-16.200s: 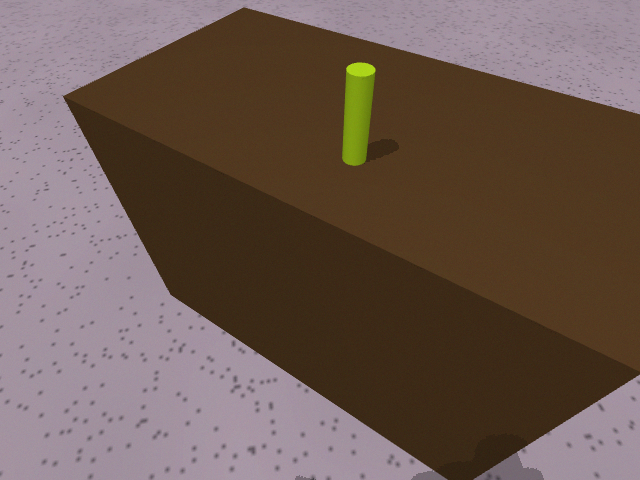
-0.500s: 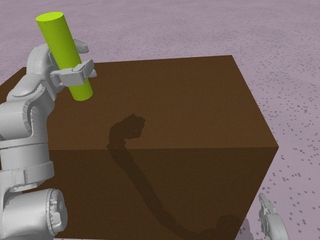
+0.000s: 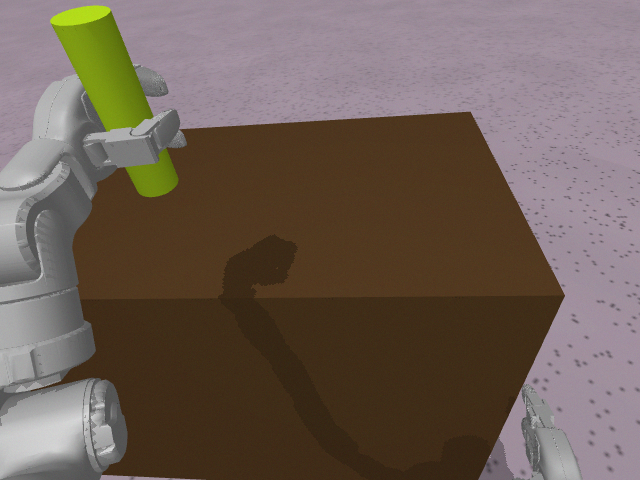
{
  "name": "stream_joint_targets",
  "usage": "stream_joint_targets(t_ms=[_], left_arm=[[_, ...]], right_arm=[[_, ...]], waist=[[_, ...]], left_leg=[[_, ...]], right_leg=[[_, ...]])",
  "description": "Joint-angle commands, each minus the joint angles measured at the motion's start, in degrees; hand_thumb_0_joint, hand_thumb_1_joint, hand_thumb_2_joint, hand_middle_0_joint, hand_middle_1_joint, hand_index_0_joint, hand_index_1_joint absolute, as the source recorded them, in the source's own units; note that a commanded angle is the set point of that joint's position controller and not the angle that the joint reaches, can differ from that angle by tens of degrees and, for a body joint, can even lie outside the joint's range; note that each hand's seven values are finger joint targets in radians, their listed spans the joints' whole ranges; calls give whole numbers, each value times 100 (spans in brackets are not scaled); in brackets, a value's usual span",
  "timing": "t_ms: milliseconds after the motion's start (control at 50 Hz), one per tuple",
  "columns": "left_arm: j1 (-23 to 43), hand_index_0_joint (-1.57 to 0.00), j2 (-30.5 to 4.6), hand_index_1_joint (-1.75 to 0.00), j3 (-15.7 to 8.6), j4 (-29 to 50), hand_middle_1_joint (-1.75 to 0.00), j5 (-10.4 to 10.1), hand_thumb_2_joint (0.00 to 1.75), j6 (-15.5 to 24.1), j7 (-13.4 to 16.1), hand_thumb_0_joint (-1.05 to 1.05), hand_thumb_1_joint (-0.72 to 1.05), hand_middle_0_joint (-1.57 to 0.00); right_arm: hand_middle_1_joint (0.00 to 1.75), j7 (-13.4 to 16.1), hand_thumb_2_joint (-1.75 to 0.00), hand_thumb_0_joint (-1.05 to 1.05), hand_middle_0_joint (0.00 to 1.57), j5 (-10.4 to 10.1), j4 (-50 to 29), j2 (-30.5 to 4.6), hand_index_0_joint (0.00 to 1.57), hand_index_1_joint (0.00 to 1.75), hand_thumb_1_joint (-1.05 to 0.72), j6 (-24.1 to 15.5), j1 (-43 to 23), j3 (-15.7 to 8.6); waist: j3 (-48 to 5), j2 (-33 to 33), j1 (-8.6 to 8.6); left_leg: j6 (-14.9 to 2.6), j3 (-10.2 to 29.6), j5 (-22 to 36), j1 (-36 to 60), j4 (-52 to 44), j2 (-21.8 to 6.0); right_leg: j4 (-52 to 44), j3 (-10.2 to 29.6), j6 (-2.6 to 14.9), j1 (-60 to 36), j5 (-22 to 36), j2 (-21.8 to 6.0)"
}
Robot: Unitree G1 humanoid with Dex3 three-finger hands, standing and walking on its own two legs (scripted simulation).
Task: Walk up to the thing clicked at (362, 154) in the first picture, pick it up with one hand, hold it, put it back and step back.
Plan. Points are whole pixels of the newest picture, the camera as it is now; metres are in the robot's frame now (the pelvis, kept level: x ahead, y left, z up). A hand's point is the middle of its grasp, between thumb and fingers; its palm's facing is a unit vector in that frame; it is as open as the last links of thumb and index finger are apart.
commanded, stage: hold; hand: left
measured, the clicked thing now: (125, 113) +0.35 +0.17 +0.34
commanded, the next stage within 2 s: none
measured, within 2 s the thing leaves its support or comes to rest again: neither
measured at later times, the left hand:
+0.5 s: hand (147, 130) +0.33 +0.15 +0.33, palm faces +0.02 -1.00 -0.03, open 5.7 cm
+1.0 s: hand (137, 133) +0.33 +0.16 +0.33, palm faces +0.02 -1.00 -0.04, open 5.7 cm
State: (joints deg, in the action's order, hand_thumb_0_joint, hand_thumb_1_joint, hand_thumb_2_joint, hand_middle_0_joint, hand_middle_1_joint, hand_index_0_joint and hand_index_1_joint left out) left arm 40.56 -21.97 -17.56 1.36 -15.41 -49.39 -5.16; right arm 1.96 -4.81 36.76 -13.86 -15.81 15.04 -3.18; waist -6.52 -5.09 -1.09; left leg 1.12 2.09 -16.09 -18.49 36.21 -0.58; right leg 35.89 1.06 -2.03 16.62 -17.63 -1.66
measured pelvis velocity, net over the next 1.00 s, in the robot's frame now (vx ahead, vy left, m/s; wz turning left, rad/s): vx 0.00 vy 0.00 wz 0.00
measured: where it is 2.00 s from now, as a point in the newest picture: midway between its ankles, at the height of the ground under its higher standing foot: outside the picture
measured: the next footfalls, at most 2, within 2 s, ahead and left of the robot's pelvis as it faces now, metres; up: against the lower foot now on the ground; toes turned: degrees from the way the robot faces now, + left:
none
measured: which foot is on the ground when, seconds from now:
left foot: down 0.00-1.00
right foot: down 0.00-1.00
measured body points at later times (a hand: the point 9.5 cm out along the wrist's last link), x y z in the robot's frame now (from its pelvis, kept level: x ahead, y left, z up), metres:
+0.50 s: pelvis +0.00 +0.00 +0.00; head -0.06 -0.03 +0.44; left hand +0.33 +0.21 +0.34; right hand +0.18 -0.24 -0.07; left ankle +0.04 +0.13 -0.72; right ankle +0.02 -0.14 -0.72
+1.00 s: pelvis +0.00 +0.00 +0.00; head -0.06 -0.04 +0.44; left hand +0.32 +0.21 +0.34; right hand +0.18 -0.25 -0.07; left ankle +0.04 +0.13 -0.72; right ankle +0.02 -0.14 -0.72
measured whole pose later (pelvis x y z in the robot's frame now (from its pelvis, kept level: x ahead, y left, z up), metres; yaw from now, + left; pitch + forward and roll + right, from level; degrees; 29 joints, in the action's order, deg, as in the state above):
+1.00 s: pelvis +0.00 +0.00 +0.00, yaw +0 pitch -2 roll +0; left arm 39.5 -23.0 -18.3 6.0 -17.0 -54.4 -6.0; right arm 1.7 -5.5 37.5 -14.0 -16.6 14.5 -3.0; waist -7.3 -5.2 -1.8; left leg 1.3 2.4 -16.8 -19.8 38.0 -0.5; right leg 38.1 0.8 -1.9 18.0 -18.6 -1.7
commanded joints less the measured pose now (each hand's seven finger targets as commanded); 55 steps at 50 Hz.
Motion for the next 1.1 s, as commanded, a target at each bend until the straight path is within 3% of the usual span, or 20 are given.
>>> stream_joint_targets(t_ms=[0, 40, 60, 80, 120, 260, 300, 440, 500, 560, 620, 640, 680, 720, 780, 860, 880, 960, 1020, 1080], left_arm=[[3050, -130, -1305, -139, -485, 1283, -139, -109, 130, 429, -29, 0, 51, -129], [3123, -130, -1332, -139, -484, 1370, -139, -91, 130, 365, -7, 0, 51, -129], [3080, -130, -1393, -140, -584, 1449, -139, -121, 131, 361, 12, 0, 51, -129], [3172, -131, -1459, -140, -612, 1608, -140, -134, 131, 360, 29, 0, 52, -130], [2982, -131, -1283, -141, -523, 1395, -140, -140, 131, 283, 18, 0, 54, -130], [3212, -131, -1348, -141, -568, 1924, -140, -192, 130, 158, 89, 0, 50, -131], [2917, -133, -1132, -143, -439, 1336, -143, -164, 132, 83, 76, 0, 50, -132], [2856, -133, -1317, -142, -620, 1621, -142, -180, 131, 103, 120, 0, 53, -132], [2852, -134, -1293, -142, -573, 1977, -142, -186, 131, 128, 95, 0, 54, -133], [2740, -134, -1265, -143, -623, 1858, -143, -222, 132, 101, 62, 0, 53, -133], [2922, -133, -1462, -143, -729, 2253, -142, -214, 133, 125, 105, 0, 53, -132], [2676, -134, -1321, -143, -649, 1889, -143, -203, 133, 64, 97, 0, 52, -133], [2860, -133, -1355, -142, -634, 1988, -141, -212, 132, 50, 74, 0, 53, -132], [2979, -134, -1580, -143, -797, 2049, -143, -217, 133, 69, 71, 0, 52, -133], [2704, -133, -1323, -143, -626, 1420, -142, -228, 133, -19, -18, 0, 52, -132], [2791, -133, -1347, -143, -547, 1473, -142, -228, 133, 24, -73, 0, 52, -132], [3053, -133, -1533, -141, -633, 1805, -141, -227, 131, 55, -62, 0, 52, -132], [3047, -133, -1376, -142, -542, 1486, -141, -223, 132, 64, -80, 0, 55, -132], [3323, -133, -1737, -143, -772, 1753, -142, -194, 133, 149, -5, 0, 50, -132], [3383, -134, -1644, -143, -736, 1573, -143, -176, 133, 143, 17, 0, 52, -133]], right_arm=[[5, 21, -5, 0, 5, -17, -1043, -580, 5, 5, 55, -386, -894, -192], [5, -13, -5, 0, 5, -16, -999, -503, 5, 5, 55, -384, -864, -134], [5, -15, -5, 0, 5, -24, -976, -514, 5, 5, 56, -386, -891, -158], [5, -18, -5, 0, 5, -28, -1049, -651, 5, 5, 55, -392, -927, -272], [5, -44, -5, 0, 5, -48, -1026, -592, 5, 5, 55, -375, -896, -214], [5, -66, -5, 0, 5, -49, -1013, -549, 5, 5, 55, -390, -967, -185], [5, -69, -5, 0, 5, -48, -1025, -547, 5, 5, 55, -365, -936, -192], [5, -109, -5, 0, 5, -85, -906, -612, 5, 5, 55, -342, -842, -306], [5, -128, -5, 0, 5, -93, -1046, -580, 5, 5, 55, -352, -952, -252], [5, -117, -5, 0, 5, -66, -1006, -544, 5, 5, 55, -350, -910, -200], [5, -76, -5, 0, 5, -55, -926, -567, 5, 5, 55, -346, -993, -209], [5, -73, -5, 0, 5, -51, -996, -592, 5, 5, 55, -375, -1069, -216], [5, -38, -6, 0, 5, -34, -986, -635, 5, 5, 55, -403, -1113, -243], [5, -14, -6, 0, 5, -24, -833, -648, 5, 5, 55, -415, -1020, -256], [5, 8, -6, 0, 5, -34, -860, -599, 5, 5, 55, -437, -1065, -185], [5, 7, -5, 0, 5, -74, -855, -560, 5, 5, 55, -436, -955, -150], [5, 3, -5, 0, 5, -75, -883, -569, 5, 5, 56, -448, -944, -151], [5, 26, -5, 0, 5, -71, -978, -612, 5, 5, 55, -488, -916, -222], [5, 34, -6, 0, 5, -59, -888, -596, 5, 5, 55, -484, -872, -212], [5, 22, -6, 0, 5, -43, -937, -566, 5, 5, 55, -500, -903, -171]], waist=[[-1154, 366, -7], [-1155, 262, -23], [-1142, 339, -84], [-1263, 290, -24], [-1137, 292, -30], [-1251, 288, -65], [-1085, 454, -3], [-1133, 346, -82], [-1092, 265, -130], [-1153, 277, -59], [-1215, 130, -135], [-1099, 248, -132], [-1243, 266, -61], [-1190, 218, -57], [-1010, 510, -27], [-991, 453, -55], [-1032, 313, -62], [-1185, 377, 27], [-1233, 213, -63], [-1292, 241, -63]], left_leg=[[-173, -170, 762, 887, -479, 142], [-179, -208, 778, 846, -445, 175], [-176, -178, 773, 795, -447, 156], [-163, -157, 728, 907, -466, 130], [-167, -173, 701, 842, -452, 149], [-177, -177, 773, 842, -389, 161], [-180, -148, 708, 757, -405, 135], [-151, -148, 585, 733, -412, 133], [-134, -120, 526, 692, -429, 117], [-152, -137, 541, 745, -399, 118], [-118, -93, 548, 741, -410, 101], [-132, -113, 503, 652, -402, 112], [-155, -165, 489, 708, -369, 148], [-154, -165, 460, 710, -371, 149], [-173, -164, 457, 634, -370, 156], [-186, -184, 414, 592, -379, 192], [-184, -208, 371, 650, -370, 209], [-184, -191, 403, 788, -355, 190], [-173, -190, 611, 741, -327, 199], [-152, -151, 636, 761, -343, 155]], right_leg=[[-644, -420, 136, 239, 709, 189], [-653, -387, 142, 251, 742, 155], [-636, -417, 135, 194, 713, 170], [-619, -417, 141, 213, 682, 184], [-633, -415, 148, 256, 654, 174], [-564, -397, 142, 252, 730, 168], [-578, -418, 141, 303, 658, 180], [-537, -434, 164, 347, 500, 198], [-546, -434, 166, 359, 455, 201], [-536, -404, 152, 345, 478, 198], [-512, -416, 170, 341, 461, 200], [-532, -404, 166, 311, 412, 198], [-564, -367, 144, 296, 427, 184], [-556, -377, 142, 327, 390, 187], [-586, -381, 124, 381, 392, 192], [-598, -387, 135, 421, 367, 162], [-623, -357, 128, 455, 321, 148], [-598, -360, 125, 471, 365, 157], [-548, -366, 136, 391, 555, 147], [-489, -392, 148, 320, 565, 178]])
